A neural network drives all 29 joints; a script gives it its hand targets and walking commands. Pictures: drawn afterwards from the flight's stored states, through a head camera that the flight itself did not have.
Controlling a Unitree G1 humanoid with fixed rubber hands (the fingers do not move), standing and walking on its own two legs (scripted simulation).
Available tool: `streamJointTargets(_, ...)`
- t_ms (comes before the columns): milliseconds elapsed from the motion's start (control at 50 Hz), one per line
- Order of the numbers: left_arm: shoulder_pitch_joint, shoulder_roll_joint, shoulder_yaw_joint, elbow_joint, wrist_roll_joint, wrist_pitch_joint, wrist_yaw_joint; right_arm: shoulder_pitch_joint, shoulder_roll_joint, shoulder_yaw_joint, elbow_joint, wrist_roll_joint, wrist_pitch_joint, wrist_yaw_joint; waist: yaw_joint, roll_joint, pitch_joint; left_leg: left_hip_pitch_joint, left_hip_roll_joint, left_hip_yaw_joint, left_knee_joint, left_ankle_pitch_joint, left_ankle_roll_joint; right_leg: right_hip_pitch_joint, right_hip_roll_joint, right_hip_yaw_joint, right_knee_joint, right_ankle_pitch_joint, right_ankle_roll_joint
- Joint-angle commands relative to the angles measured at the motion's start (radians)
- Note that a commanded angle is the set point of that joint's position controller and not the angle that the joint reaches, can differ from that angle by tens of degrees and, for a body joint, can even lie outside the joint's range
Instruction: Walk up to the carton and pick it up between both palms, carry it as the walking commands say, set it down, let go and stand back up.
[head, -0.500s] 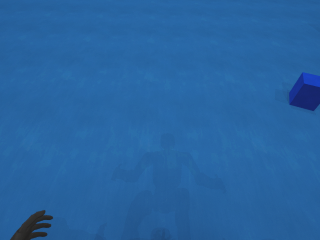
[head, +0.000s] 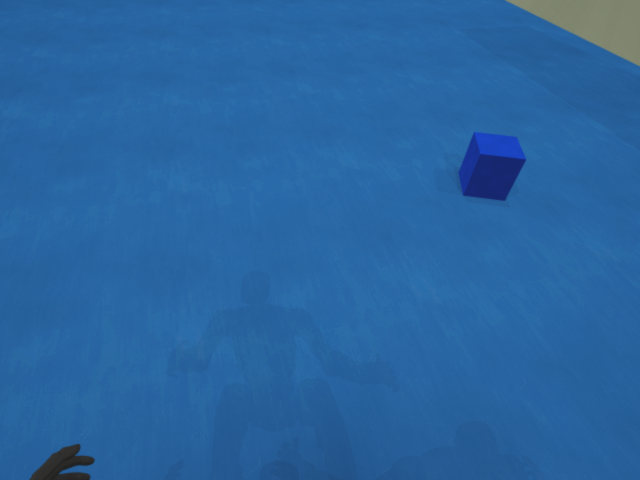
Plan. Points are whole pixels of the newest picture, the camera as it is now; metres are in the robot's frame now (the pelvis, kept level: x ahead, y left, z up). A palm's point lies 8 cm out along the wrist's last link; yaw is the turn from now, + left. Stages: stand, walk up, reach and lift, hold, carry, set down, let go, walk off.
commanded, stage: walk up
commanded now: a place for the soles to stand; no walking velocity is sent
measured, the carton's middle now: (489, 166) +1.65 -0.95 -0.63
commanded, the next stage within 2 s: none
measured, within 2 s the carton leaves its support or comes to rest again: neither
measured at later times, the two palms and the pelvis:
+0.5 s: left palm (176, 356) +0.35 +0.21 -0.10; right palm out of the picture +0.17 -0.43 -0.05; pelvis +0.18 -0.08 +0.00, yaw -12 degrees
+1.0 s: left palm (262, 268) +0.53 +0.09 -0.10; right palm out of the picture +0.30 -0.55 -0.09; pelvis +0.34 -0.21 -0.01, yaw -16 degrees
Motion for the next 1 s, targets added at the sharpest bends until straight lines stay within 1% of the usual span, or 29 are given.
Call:
streamJointTargets(0,0.007,0.157,0.054,-0.042,0.005,-0.031,0.010,-0.063,-0.302,-0.072,-0.056,0.018,0.011,0.007,0.066,0.242,-0.070,-0.207,0.154,-0.010,-0.025,0.295,0.251,0.304,0.120,-0.194,-0.117,0.102,-0.034)
streamJointTargets(20,0.170,0.222,0.082,0.001,0.004,-0.042,0.024,-0.079,-0.232,-0.050,-0.075,0.011,0.015,0.010,0.171,0.070,-0.121,-0.355,0.061,0.038,0.321,0.287,0.197,0.499,0.115,-0.069,-0.182,0.021,-0.077)
streamJointTargets(40,0.242,0.362,0.119,0.028,0.008,-0.042,0.053,-0.096,-0.130,-0.017,-0.105,0.017,0.014,0.007,0.234,-0.363,-0.074,-0.685,-0.095,-0.005,0.631,-0.108,0.126,0.586,-0.109,0.415,-0.417,-0.227,-0.201)
streamJointTargets(60,0.172,0.387,0.112,-0.002,-0.015,-0.044,0.060,-0.145,-0.213,-0.028,-0.127,0.022,0.017,-0.007,0.182,-0.194,-0.062,-0.752,-0.070,-0.183,0.690,-0.200,0.133,0.582,-0.202,0.642,-0.498,-0.229,-0.295)
streamJointTargets(100,0.116,0.279,0.096,-0.032,-0.043,-0.045,0.064,-0.103,-0.235,-0.023,-0.082,0.022,0.001,0.009,0.136,0.006,-0.061,-0.721,0.005,-0.247,0.601,-0.044,0.146,0.576,-0.173,0.438,-0.393,-0.010,-0.300)
streamJointTargets(160,0.063,0.234,0.075,-0.053,-0.028,-0.054,0.074,0.030,-0.214,-0.023,-0.031,0.027,-0.006,0.009,0.066,-0.018,-0.109,-0.531,0.004,-0.236,0.383,-0.112,0.129,0.402,-0.127,0.293,-0.299,0.305,-0.287)
streamJointTargets(220,-0.012,0.238,0.047,-0.094,-0.008,-0.051,0.062,0.073,-0.239,-0.033,0.007,0.025,-0.008,0.006,0.044,-0.059,-0.075,-0.334,-0.031,-0.167,0.196,-0.078,0.121,0.157,-0.120,0.262,-0.346,0.066,-0.294)
streamJointTargets(260,-0.100,0.178,0.023,-0.132,-0.011,-0.049,0.060,0.180,-0.223,-0.040,0.052,0.022,-0.015,0.003,-0.055,0.028,-0.105,-0.044,-0.076,-0.132,0.007,0.200,0.139,-0.011,-0.012,0.156,-0.238,-0.048,-0.211)
streamJointTargets(280,-0.124,0.097,-0.015,-0.140,-0.012,-0.055,0.061,0.322,-0.310,-0.077,0.077,-0.003,-0.018,-0.005,-0.147,0.253,-0.154,0.187,0.040,-0.326,-0.107,0.081,0.189,-0.248,0.073,0.062,0.027,-0.117,-0.141)
streamJointTargets(300,-0.135,0.025,-0.032,-0.176,-0.018,-0.060,0.068,0.312,-0.390,-0.102,0.056,-0.018,-0.019,-0.016,-0.143,0.411,-0.146,0.274,0.340,-0.804,-0.364,-0.314,0.248,-0.462,0.197,0.014,0.328,-0.126,-0.061)
streamJointTargets(320,-0.155,0.161,0.010,-0.149,0.004,-0.040,0.074,0.213,-0.434,-0.094,0.000,0.013,-0.016,-0.021,-0.116,0.220,-0.062,0.079,0.418,-0.929,-0.453,-0.543,0.251,-0.422,0.123,0.156,0.415,-0.128,-0.055)
streamJointTargets(360,-0.074,0.211,0.026,-0.109,0.001,-0.039,0.061,0.070,-0.332,-0.072,-0.030,0.016,-0.022,-0.015,-0.040,0.053,-0.001,0.108,0.354,-0.745,-0.365,-0.378,0.285,-0.404,0.071,0.142,0.407,-0.026,-0.035)
streamJointTargets(380,-0.078,0.188,0.020,-0.113,0.005,-0.056,0.059,0.049,-0.315,-0.065,-0.043,0.022,-0.022,-0.015,-0.026,0.202,-0.003,0.161,0.351,-0.650,-0.325,-0.212,0.351,-0.443,0.046,0.113,0.361,-0.034,-0.014)
streamJointTargets(420,-0.082,0.193,0.032,-0.089,0.007,-0.066,0.051,0.044,-0.295,-0.066,-0.047,0.008,-0.022,-0.009,-0.040,0.175,0.048,0.086,0.335,-0.501,-0.284,-0.030,0.366,-0.357,-0.002,0.083,0.220,-0.092,0.008)
streamJointTargets(500,-0.156,0.152,0.028,-0.101,0.004,-0.049,0.027,0.050,-0.314,-0.074,-0.042,0.007,-0.015,0.006,-0.056,0.288,0.107,-0.021,0.275,-0.290,-0.316,0.017,0.317,-0.227,-0.011,0.007,0.046,-0.037,-0.005)
streamJointTargets(560,-0.028,0.136,0.033,-0.037,-0.009,-0.045,0.015,-0.040,-0.318,-0.074,-0.057,0.015,-0.004,0.019,0.029,0.341,0.009,-0.140,0.199,-0.097,-0.254,0.060,0.277,0.060,0.053,-0.133,-0.034,0.068,-0.015)
streamJointTargets(580,0.005,0.128,0.043,-0.012,-0.002,-0.046,0.022,-0.051,-0.301,-0.068,-0.066,0.024,0.001,0.017,0.064,0.289,0.003,-0.237,0.227,-0.103,-0.188,0.118,0.261,0.209,0.062,-0.147,-0.059,0.168,-0.024)
streamJointTargets(620,0.175,0.213,0.087,0.018,0.000,-0.057,0.046,-0.022,-0.195,-0.029,-0.072,0.019,0.006,0.020,0.173,0.007,-0.124,-0.402,0.080,-0.016,0.276,0.259,0.188,0.537,0.116,-0.067,-0.150,0.127,-0.069)
streamJointTargets(640,0.298,0.326,0.116,0.028,-0.006,-0.065,0.070,-0.011,-0.112,-0.008,-0.110,0.029,0.003,0.022,0.239,-0.296,-0.143,-0.653,-0.082,0.004,0.657,0.052,0.130,0.629,-0.113,0.373,-0.369,-0.188,-0.172)
streamJointTargets(660,0.222,0.390,0.114,0.003,-0.008,-0.067,0.082,-0.088,-0.157,-0.021,-0.127,0.030,0.010,0.010,0.202,-0.230,-0.096,-0.737,-0.073,-0.169,0.740,-0.159,0.130,0.571,-0.244,0.610,-0.509,-0.333,-0.272)
streamJointTargets(680,0.177,0.367,0.105,-0.016,-0.027,-0.069,0.082,-0.090,-0.238,-0.041,-0.126,0.027,0.016,0.011,0.158,-0.004,-0.058,-0.726,-0.022,-0.224,0.758,-0.117,0.138,0.551,-0.265,0.584,-0.485,-0.288,-0.309)
streamJointTargets(700,0.096,0.302,0.096,-0.037,-0.041,-0.075,0.086,0.008,-0.232,-0.034,-0.082,0.036,0.017,0.017,0.097,0.032,-0.101,-0.671,0.000,-0.269,0.682,-0.007,0.152,0.530,-0.219,0.456,-0.411,-0.164,-0.274)
streamJointTargets(740,0.055,0.236,0.077,-0.060,-0.036,-0.079,0.097,0.043,-0.212,-0.028,-0.057,0.036,0.015,0.022,0.061,0.048,-0.102,-0.552,0.011,-0.274,0.513,-0.018,0.145,0.379,-0.187,0.295,-0.355,0.001,-0.245)
streamJointTargets(800,-0.012,0.245,0.064,-0.070,-0.016,-0.076,0.079,0.121,-0.245,-0.046,0.003,0.037,0.020,0.028,0.049,-0.118,-0.045,-0.444,0.005,-0.223,0.307,-0.066,0.120,0.139,-0.182,0.243,-0.434,-0.257,-0.273)
streamJointTargets(860,-0.077,0.227,0.046,-0.103,-0.013,-0.076,0.074,0.168,-0.243,-0.039,0.008,0.024,0.007,0.034,0.004,-0.114,-0.092,-0.253,-0.036,-0.165,0.151,0.099,0.106,0.061,-0.137,0.153,-0.382,-0.275,-0.246)
streamJointTargets(900,-0.150,0.125,0.007,-0.126,-0.001,-0.066,0.076,0.380,-0.284,-0.078,0.086,0.008,-0.007,0.017,-0.122,0.136,-0.148,0.110,-0.031,-0.252,0.033,0.041,0.141,-0.233,-0.025,0.044,-0.046,-0.331,-0.156)
streamJointTargets(920,-0.144,0.033,-0.022,-0.151,-0.005,-0.060,0.081,0.405,-0.369,-0.109,0.086,-0.015,-0.009,0.000,-0.158,0.447,-0.122,0.212,0.218,-0.707,-0.291,-0.426,0.215,-0.481,0.109,-0.104,0.327,-0.215,-0.084)
streamJointTargets(940,-0.113,0.122,0.004,-0.122,-0.003,-0.045,0.083,0.230,-0.395,-0.104,0.007,-0.002,-0.009,-0.010,-0.090,0.274,-0.037,0.111,0.346,-0.980,-0.458,-0.629,0.236,-0.519,0.109,0.049,0.458,-0.108,-0.055)
streamJointTargets(980,-0.077,0.222,0.034,-0.103,0.003,-0.045,0.072,0.081,-0.347,-0.080,-0.035,0.028,-0.011,-0.007,-0.011,0.085,0.042,0.036,0.343,-0.855,-0.387,-0.496,0.314,-0.447,0.017,0.094,0.420,-0.018,-0.037)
